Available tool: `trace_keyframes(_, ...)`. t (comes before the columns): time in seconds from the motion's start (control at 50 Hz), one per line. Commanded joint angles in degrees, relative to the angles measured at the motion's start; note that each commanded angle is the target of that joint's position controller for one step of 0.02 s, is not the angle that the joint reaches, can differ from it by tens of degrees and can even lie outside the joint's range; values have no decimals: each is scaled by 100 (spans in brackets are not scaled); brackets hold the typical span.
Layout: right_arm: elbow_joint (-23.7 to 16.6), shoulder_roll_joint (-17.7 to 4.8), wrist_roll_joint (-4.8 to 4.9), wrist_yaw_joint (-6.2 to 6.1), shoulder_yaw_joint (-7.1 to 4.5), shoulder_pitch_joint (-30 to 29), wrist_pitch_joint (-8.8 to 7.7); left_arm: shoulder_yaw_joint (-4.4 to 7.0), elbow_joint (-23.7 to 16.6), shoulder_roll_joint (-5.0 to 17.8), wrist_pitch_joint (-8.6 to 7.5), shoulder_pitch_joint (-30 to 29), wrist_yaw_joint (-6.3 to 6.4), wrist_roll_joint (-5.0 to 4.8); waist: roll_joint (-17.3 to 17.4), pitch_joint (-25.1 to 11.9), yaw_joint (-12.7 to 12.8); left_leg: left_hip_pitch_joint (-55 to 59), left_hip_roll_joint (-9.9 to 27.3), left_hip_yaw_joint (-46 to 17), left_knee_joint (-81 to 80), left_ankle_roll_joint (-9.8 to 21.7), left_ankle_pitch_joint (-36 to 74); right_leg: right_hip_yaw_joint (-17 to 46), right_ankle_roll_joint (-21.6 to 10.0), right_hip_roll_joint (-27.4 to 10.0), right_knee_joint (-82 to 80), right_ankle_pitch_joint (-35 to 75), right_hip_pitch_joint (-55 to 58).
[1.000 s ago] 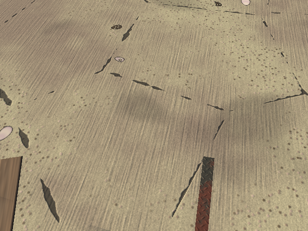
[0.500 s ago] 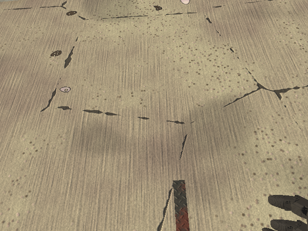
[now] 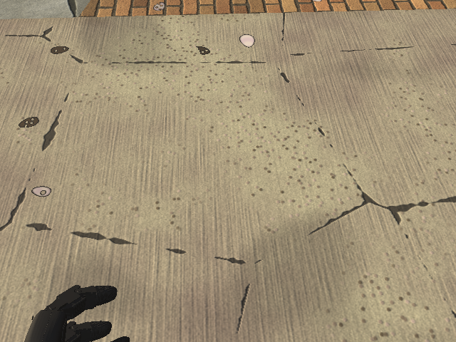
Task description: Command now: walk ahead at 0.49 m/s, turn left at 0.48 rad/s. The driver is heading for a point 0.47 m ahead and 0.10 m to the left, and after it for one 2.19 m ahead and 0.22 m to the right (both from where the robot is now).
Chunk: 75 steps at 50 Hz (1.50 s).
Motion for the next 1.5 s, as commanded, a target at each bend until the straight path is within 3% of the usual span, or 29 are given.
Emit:
trace_keyframes(0.02, -454, -731, -47, -24, -154, -304, -29, 420, -223, 913, -123, 824, 59, 2, 707, -528, 918, -943, 935, -1018, 614, 529, 1504, -93, -334, -74, -328, -282, 2197)
trace_keyframes(0.04, -615, -349, -165, 3, -16, -351, -55, 522, -157, 1271, -117, 1746, 119, 93, 104, -1336, 1316, -1591, 582, -553, 2269, 304, 782, 845, -737, -1104, -271, -625, 3550)
trace_keyframes(0.06, -797, -21, 4, 2, 95, 391, -124, 622, 37, 1687, -16, 2160, 80, 164, -1820, -2057, 1003, -3378, -29, 166, 4068, 11, -1341, 3363, -1595, -2338, -802, -1818, 5039)
trace_keyframes(0.08, -684, -577, 100, -26, -14, 333, -106, 527, 15, 1175, 6, 2104, 41, 111, -1339, -1679, 1081, -4073, 382, 18, 4933, -51, -1237, 3880, -1587, -2353, -1087, -2746, 4783)
trace_keyframes(0.1, -741, -854, 71, -26, -100, -211, -66, 433, -8, 845, 19, 1883, 57, 80, -748, -990, 1183, -4241, 566, 75, 5179, -74, -677, 2959, -1382, -2109, -1126, -2467, 4188)
trace_keyframes(0.12, -792, -813, -3, -30, -108, -490, -32, 377, -9, 723, 34, 1595, 52, 106, -356, -633, 1075, -4055, 746, 209, 5106, -119, -254, 2192, -1274, -1852, -1187, -1638, 3560)
trace_keyframes(0.18, -915, -552, -11, 55, -120, -684, 75, 335, 128, 534, 8, 1217, 45, 125, -535, -132, 776, -3571, 1050, 334, 4581, -175, 242, 913, -1181, -1375, -1634, -505, 2525)
trace_keyframes(0.44, -1531, -327, -54, 393, 4, -2416, 88, 586, 806, 1253, 127, 1630, 136, -93, -180, 340, 1063, -3265, 897, 1084, 1549, 78, 1701, -1200, -945, -1503, -1759, 977, 3125)
trace_keyframes(0.5, -1531, -593, -116, 389, -153, -1933, 128, 637, 881, 1469, 237, 1708, 168, -171, -355, -147, 635, -2055, 352, 1500, 1305, 466, 891, -1487, -803, -1496, -520, 3541, 3285)
trace_keyframes(0.52, -1299, -792, -104, 335, -296, -1044, 136, 580, 925, 1393, 265, 1727, 174, -182, -228, -605, 111, -710, 117, 1529, 911, 675, 1246, -1631, -692, -1349, 490, 3797, 2878)
trace_keyframes(0.54, -1038, -1136, -94, 223, -448, -57, 172, 450, 894, 1146, 236, 1812, 182, -72, 127, -1121, -329, 1077, 554, 757, 909, 897, 1496, -1655, -496, -1138, 1980, 2364, 1596)
trace_keyframes(0.56, -1029, -1846, -115, 152, -503, -71, 122, 150, 651, 295, 140, 2546, 78, 105, 1693, -1832, 385, 2955, 2383, -2441, 550, 1905, 858, -1317, -134, -140, 4258, -3069, -808)
trace_keyframes(0.58, -1124, -1380, -124, 156, -372, 199, 70, 239, 754, 839, -5, 2090, 26, -132, 1012, -2578, -117, 2898, 2803, -3557, -292, 2088, 157, -84, -187, 9, 5004, -3355, -1174)
trace_keyframes(0.6, -1018, -1134, -176, 191, -285, -74, -7, 343, 562, 1152, -40, 1410, 14, -350, 734, -1590, -173, 2197, 2590, -2500, -406, 1756, 562, -65, -263, -224, 5059, -2884, -1591)
trace_keyframes(0.64, -947, -727, -178, 195, -158, -791, -87, 319, 566, 1021, -13, 1172, 88, -156, 451, -658, 300, 599, 2120, -1103, -560, 1356, 1525, -124, -278, -674, 4274, -1983, -1207)
trace_keyframes(0.72, -782, -539, -260, 206, -129, -1119, -315, 315, 803, 714, 310, 1702, 86, -150, 494, -316, 761, -481, 1855, 98, -1256, 1229, 2320, 59, -148, -778, 3763, -1223, -488)
trace_keyframes(0.8, -541, -585, -310, 101, -151, -996, -364, 298, 680, 564, 335, 1261, 82, -117, 414, 16, 658, -323, 1658, 986, -1450, 984, 2833, 205, -45, -612, 2758, -4, -998)
trace_keyframes(0.92, -311, -816, -237, -91, -165, -789, -192, 175, 248, 266, 252, 263, -179, -1, 387, 261, 293, 99, 1625, 1825, -1032, 598, 4344, -614, -158, -293, 837, 980, -609)
trace_keyframes(1.0, -351, -1059, -129, -226, -249, -897, 86, 314, 67, 570, 284, 606, -360, 28, 680, -152, 575, 825, 1863, 1862, 121, 503, 5906, -937, -467, 96, 599, -193, -252)
trace_keyframes(1.04, -461, -1021, -88, -282, -241, -1122, 172, 527, 271, 978, 283, 1716, -300, 35, 552, -726, 1194, 527, 1596, 1986, 1831, 241, 5863, -980, -780, 448, -19, 85, 1123)
trace_keyframes(1.06, -554, -829, -190, -260, -157, -931, 118, 646, 278, 1401, 293, 2104, -162, 56, -158, -1196, 1337, -538, 1152, 2022, 3452, -91, 3852, -37, -1118, -170, -143, 2291, 2532)
trace_keyframes(1.08, -660, -130, -492, -125, 48, -68, 36, 670, 101, 1887, 322, 1817, -72, 133, -1478, -1866, 572, -2761, 56, 1577, 5572, -521, -2016, 2234, -2297, -1696, 498, 5150, 4477)
trace_keyframes(1.1, -584, -658, -330, -2, 13, -162, -53, 597, -87, 1587, 331, 1899, -97, 159, -756, -3017, 993, -3090, -2, 288, 6314, -517, -2018, 3285, -2791, -2061, -76, 3979, 4784)
trace_keyframes(1.12, -729, -924, -122, 26, -64, -798, -47, 549, -192, 1326, 361, 1499, -105, 98, -257, -2363, 1082, -3366, 299, 198, 6139, -406, -1468, 2604, -2494, -1749, -353, 2937, 4214)
trace_keyframes(1.16, -796, -829, -216, -92, -60, -1202, 79, 434, -241, 933, 464, 961, -36, -80, 347, -1068, 767, -3416, 650, 372, 5263, -436, -777, 1828, -1982, -1233, -760, 1566, 2575)
trace_keyframes(1.18, -817, -840, -230, -122, -80, -1141, 166, 430, -271, 931, 499, 833, -8, -24, 173, -850, 587, -3038, 706, 364, 4900, -451, -607, 1687, -1898, -1064, -939, 1237, 1914)
trace_keyframes(1.26, -717, -546, -277, -217, -13, -956, 257, 513, -283, 1125, 558, 771, 92, 78, -241, -920, 476, -2462, 527, 545, 3631, -672, -317, 1290, -1776, -711, -942, 1653, 1244)
trace_keyframes(1.36, -792, -552, -224, -223, -23, -1360, 314, 543, -360, 1179, 758, 663, 244, 11, -533, -977, 641, -2285, 429, 408, 2685, -735, 347, 1610, -1448, -484, -973, -614, 1104)
trace_keyframes(1.5, -753, -694, -182, -76, -155, -1088, 71, 510, -413, 1011, 898, 671, 244, -68, -780, -838, 508, -1014, 443, 451, 88, -313, 975, 2186, -1033, -228, -265, -654, 1229)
